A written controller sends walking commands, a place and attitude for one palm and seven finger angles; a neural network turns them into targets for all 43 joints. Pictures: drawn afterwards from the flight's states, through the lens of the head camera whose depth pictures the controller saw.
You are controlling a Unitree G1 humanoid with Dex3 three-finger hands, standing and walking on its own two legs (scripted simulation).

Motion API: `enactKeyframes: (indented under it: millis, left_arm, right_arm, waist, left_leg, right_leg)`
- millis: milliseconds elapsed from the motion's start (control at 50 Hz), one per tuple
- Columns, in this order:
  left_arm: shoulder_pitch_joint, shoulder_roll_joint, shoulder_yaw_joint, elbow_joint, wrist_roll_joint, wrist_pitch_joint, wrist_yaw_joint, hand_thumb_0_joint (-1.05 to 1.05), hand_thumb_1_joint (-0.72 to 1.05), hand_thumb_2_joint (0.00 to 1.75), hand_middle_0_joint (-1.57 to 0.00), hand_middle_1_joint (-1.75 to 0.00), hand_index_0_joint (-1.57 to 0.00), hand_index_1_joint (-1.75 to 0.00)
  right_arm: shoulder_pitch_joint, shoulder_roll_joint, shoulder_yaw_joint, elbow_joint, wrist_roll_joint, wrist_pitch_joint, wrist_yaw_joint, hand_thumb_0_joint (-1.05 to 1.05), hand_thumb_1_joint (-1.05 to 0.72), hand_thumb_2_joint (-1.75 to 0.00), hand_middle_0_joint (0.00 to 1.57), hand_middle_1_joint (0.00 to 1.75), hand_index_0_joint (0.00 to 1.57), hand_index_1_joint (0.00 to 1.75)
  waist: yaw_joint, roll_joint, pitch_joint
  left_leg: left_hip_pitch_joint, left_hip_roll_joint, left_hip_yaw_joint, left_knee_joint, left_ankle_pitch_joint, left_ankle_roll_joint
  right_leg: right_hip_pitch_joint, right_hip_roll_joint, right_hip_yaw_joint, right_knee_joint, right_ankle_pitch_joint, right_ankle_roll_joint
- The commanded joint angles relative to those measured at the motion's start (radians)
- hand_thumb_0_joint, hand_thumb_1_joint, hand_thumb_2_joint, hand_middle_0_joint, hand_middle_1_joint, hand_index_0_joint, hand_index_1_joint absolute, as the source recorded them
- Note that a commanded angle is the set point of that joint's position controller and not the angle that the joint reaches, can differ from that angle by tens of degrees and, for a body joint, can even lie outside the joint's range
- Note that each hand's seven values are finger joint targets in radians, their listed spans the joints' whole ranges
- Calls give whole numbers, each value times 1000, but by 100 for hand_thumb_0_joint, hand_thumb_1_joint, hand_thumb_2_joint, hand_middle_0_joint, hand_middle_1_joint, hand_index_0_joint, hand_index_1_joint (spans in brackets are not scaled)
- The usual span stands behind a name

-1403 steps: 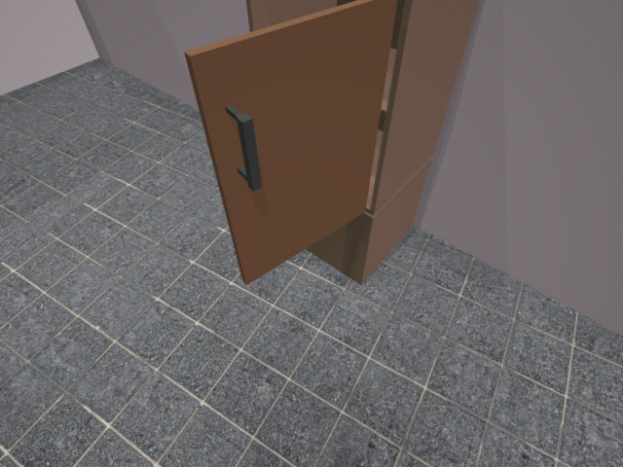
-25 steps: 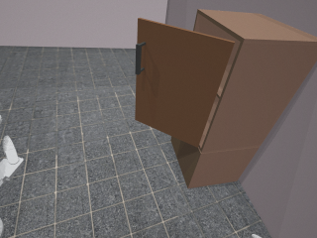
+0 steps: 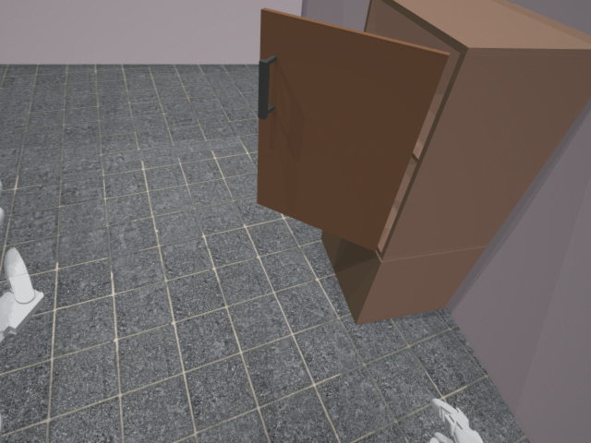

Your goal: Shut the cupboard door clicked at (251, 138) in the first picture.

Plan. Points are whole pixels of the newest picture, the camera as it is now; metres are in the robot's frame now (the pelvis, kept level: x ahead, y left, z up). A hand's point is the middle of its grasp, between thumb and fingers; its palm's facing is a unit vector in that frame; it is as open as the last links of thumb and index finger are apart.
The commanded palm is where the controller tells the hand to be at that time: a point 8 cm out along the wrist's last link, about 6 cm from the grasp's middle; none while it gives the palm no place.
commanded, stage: stop stepping back and stand still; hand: left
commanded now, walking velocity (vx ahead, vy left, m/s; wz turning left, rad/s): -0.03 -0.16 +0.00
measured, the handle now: (267, 87) +0.90 +0.10 +0.09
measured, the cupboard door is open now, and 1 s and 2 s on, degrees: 50 50 50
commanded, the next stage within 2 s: let the arm hang, fingers relaxed in 0.62 s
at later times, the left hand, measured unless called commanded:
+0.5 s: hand (73, 284) +0.23 +0.24 +0.17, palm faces +0.43 -0.79 -0.43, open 7.4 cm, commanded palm +0.17 +0.28 +0.18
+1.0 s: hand out of the picture +0.09 +0.17 -0.16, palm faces -0.03 -0.99 -0.17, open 7.4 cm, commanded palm none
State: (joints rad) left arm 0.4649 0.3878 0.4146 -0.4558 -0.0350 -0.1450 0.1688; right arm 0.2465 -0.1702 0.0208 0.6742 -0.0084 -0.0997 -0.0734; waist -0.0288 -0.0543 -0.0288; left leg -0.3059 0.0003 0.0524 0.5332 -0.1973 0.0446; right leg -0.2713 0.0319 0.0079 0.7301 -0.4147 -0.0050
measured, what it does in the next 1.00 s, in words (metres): steps on the spot: right foot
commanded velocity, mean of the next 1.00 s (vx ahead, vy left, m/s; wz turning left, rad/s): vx -0.02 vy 0.00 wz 0.00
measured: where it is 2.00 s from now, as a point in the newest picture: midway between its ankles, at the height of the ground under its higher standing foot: outside the picture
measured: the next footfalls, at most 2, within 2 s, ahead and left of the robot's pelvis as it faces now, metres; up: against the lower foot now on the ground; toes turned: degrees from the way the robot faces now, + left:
right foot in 0.14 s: +0.04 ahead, -0.11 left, +0.00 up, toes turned -3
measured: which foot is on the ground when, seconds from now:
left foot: down 0.00-1.00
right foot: up 0.00-0.12, down 0.14-1.00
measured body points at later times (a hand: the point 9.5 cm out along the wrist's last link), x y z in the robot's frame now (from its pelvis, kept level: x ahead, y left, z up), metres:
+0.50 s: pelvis +0.03 -0.02 +0.00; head +0.01 -0.01 +0.45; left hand +0.20 +0.28 +0.19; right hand +0.18 -0.27 -0.08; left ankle +0.06 +0.09 -0.73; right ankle +0.00 -0.11 -0.73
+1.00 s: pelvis +0.01 +0.00 +0.00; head +0.02 +0.01 +0.45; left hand +0.09 +0.22 -0.15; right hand +0.10 -0.25 -0.13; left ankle +0.06 +0.09 -0.73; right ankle +0.00 -0.11 -0.73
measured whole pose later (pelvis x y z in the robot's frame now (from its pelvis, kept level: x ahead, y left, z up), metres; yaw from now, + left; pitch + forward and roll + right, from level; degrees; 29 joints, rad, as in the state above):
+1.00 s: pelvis +0.01 +0.00 +0.00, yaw +1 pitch -1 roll -1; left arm 0.27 0.18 -0.02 0.83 0.02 0.06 0.01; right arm 0.19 -0.24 0.02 0.89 -0.02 0.01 0.01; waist -0.03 -0.02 0.02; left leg -0.31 -0.01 0.05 0.53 -0.21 0.04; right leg -0.20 0.00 -0.06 0.53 -0.31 -0.01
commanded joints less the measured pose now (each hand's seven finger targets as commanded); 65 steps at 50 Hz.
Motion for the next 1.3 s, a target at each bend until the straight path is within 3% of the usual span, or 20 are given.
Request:
enactKeyframes:
  millis: [0, 40, 100, 120, 180, 280, 320, 420, 480, 680, 700, 720, 760, 820, 860, 920, 1040, 1100, 1160, 1280]
  left_arm:
    - [43, 207, 125, -324, -4, -99, 8, 0, 90, 90, -20, -30, -20, -30]
    - [95, 196, 128, -275, -7, -88, 4, 0, 90, 90, -20, -30, -20, -30]
    - [88, 210, 144, -209, -12, -78, 2, 0, 90, 90, -20, -30, -20, -30]
    - [106, 230, 164, -178, -13, -74, 3, 0, 90, 90, -20, -30, -20, -30]
    - [98, 187, 117, -172, -26, -64, -1, 0, 90, 90, -20, -30, -20, -30]
    - [39, 208, 100, -211, -17, -64, 13, 0, 90, 90, -20, -30, -20, -30]
    - [-3, 244, 128, -240, -10, -71, 20, 0, 90, 90, -20, -30, -20, -30]
    - [9, 231, 126, -216, -7, -85, 20, 0, 90, 90, -20, -30, -20, -30]
    - [34, 202, 108, -162, -11, -85, 14, 0, 90, 90, -20, -30, -20, -30]
    - [49, 200, 97, -178, -17, -78, 8, 0, 90, 90, -20, -30, -20, -30]
    - [-12, 27, -334, 550, 52, 62, -135, 0, 90, 90, -20, -30, -20, -30]
    - [-31, 5, -313, 573, 51, 135, -154, 0, 90, 90, -20, -30, -20, -30]
    - [-87, 0, -324, 662, 60, 137, -163, 0, 90, 90, -20, -30, -20, -30]
    - [-164, 11, -346, 848, 62, 133, -163, 0, 90, 90, -20, -30, -20, -30]
    - [-191, -13, -365, 975, 56, 145, -155, 0, 90, 90, -20, -30, -20, -30]
    - [-197, -15, -379, 1153, 54, 155, -148, 0, 90, 90, -20, -30, -20, -30]
    - [-126, -78, -373, 1404, 49, 147, -145, 0, 90, 90, -20, -30, -20, -30]
    - [-102, -96, -384, 1481, 45, 145, -147, 0, 90, 90, -20, -30, -20, -30]
    - [-83, -119, -392, 1535, 46, 145, -144, 0, 90, 90, -20, -30, -20, -30]
    - [-32, -147, -396, 1590, 48, 144, -136, 0, 90, 90, -20, -30, -20, -30]
  right_arm:
    - [-113, -136, -40, -178, -7, -62, 12, 0, -90, -90, 20, 30, 20, 30]
    - [-93, -139, -41, -189, -2, -53, 13, 0, -90, -90, 20, 30, 20, 30]
    - [-76, -148, -47, -194, 2, -39, 5, 0, -90, -90, 20, 30, 20, 30]
    - [-77, -147, -45, -191, -2, -40, 4, 0, -90, -90, 20, 30, 20, 30]
    - [-83, -147, -51, -195, 19, -26, 2, 0, -90, -90, 20, 30, 20, 30]
    - [-109, -138, -41, -195, 23, -10, -10, 0, -90, -90, 20, 30, 20, 30]
    - [-118, -145, -46, -191, 21, -7, -17, 0, -90, -90, 20, 30, 20, 30]
    - [-125, -153, -49, -197, 19, 2, -24, 0, -90, -90, 20, 30, 20, 30]
    - [-120, -150, -49, -203, 24, 7, -21, 0, -90, -90, 20, 30, 20, 30]
    - [-121, -152, -46, -215, 24, 12, -16, 0, -90, -90, 20, 30, 20, 30]
    - [-198, -319, -80, -31, 29, -53, 78, 0, -90, -90, 20, 30, 20, 30]
    - [-111, -295, -102, -7, 16, -14, 79, 0, -90, -90, 20, 30, 20, 30]
    - [-71, -275, -81, 7, 1, 19, 76, 0, -90, -90, 20, 30, 20, 30]
    - [-85, -262, -62, 36, -10, 53, 76, 0, -90, -90, 20, 30, 20, 30]
    - [-74, -225, -46, 74, -16, 78, 75, 0, -90, -90, 20, 30, 20, 30]
    - [-79, -211, -31, 135, -20, 99, 74, 0, -90, -90, 20, 30, 20, 30]
    - [-9, -139, -29, 268, -14, 100, 51, 0, -90, -90, 20, 30, 20, 30]
    - [32, -125, -30, 318, -10, 102, 44, 0, -90, -90, 20, 30, 20, 30]
    - [77, -118, -35, 354, -7, 106, 38, 0, -90, -90, 20, 30, 20, 30]
    - [119, -96, -39, 398, -5, 105, 32, 0, -90, -90, 20, 30, 20, 30]
  waist:
    - [26, 271, -33]
    - [22, 271, -49]
    - [14, 197, -72]
    - [19, 187, -81]
    - [22, 88, -111]
    - [19, 35, -94]
    - [20, 67, -83]
    - [27, 146, -54]
    - [28, 101, -44]
    - [29, 98, -78]
    - [2, 114, 22]
    - [6, 110, -76]
    - [19, -2, -55]
    - [15, -123, -26]
    - [13, -89, -5]
    - [24, 64, 27]
    - [31, 218, 4]
    - [27, 190, 39]
    - [20, 102, 92]
    - [21, 55, 103]
  left_leg:
    - [-1, 250, -265, -369, -284, 27]
    - [-25, 205, -185, -308, -206, -5]
    - [-44, 163, -132, -217, -55, -30]
    - [-32, 157, -127, -199, 17, -35]
    - [14, 119, -92, -115, 59, -37]
    - [42, 69, -73, -17, 85, -40]
    - [58, 66, -76, -14, 94, -39]
    - [67, 84, -97, -74, 151, -30]
    - [50, 87, -95, -84, 153, -25]
    - [51, 83, -94, -95, 145, -26]
    - [2, 112, -107, 59, 347, -21]
    - [71, 119, -101, 32, 347, -30]
    - [27, 129, -140, 17, 280, 3]
    - [29, 113, -163, -7, 253, 6]
    - [38, 97, -161, -40, 208, -1]
    - [31, 96, -179, -128, 104, -2]
    - [43, 94, -169, -195, -8, -4]
    - [53, 94, -174, -218, -49, -5]
    - [59, 101, -181, -240, -90, -1]
    - [67, 108, -182, -267, -121, 8]
  right_leg:
    - [39, 0, -30, -130, 35, 8]
    - [131, 11, -60, -282, 127, 9]
    - [194, -14, -15, -350, 227, 1]
    - [197, -31, -6, -350, 283, -1]
    - [150, -71, 62, -350, 352, -15]
    - [79, -156, 138, -379, 430, -35]
    - [55, -162, 140, -382, 404, -39]
    - [57, -110, 89, -365, 345, -19]
    - [77, -96, 79, -371, 352, -9]
    - [110, -98, 67, -374, 358, -6]
    - [-4, -170, -21, -231, 505, -32]
    - [-1, -160, 41, -269, 458, -43]
    - [-3, -131, 17, -241, 333, -46]
    - [-1, -141, 47, -258, 301, -58]
    - [0, -149, 61, -284, 250, -58]
    - [37, -126, 65, -328, 127, -41]
    - [121, -126, 52, -387, 153, -50]
    - [106, -124, 47, -410, 147, -50]
    - [70, -119, 42, -427, 118, -47]
    - [58, -115, 37, -418, 115, -42]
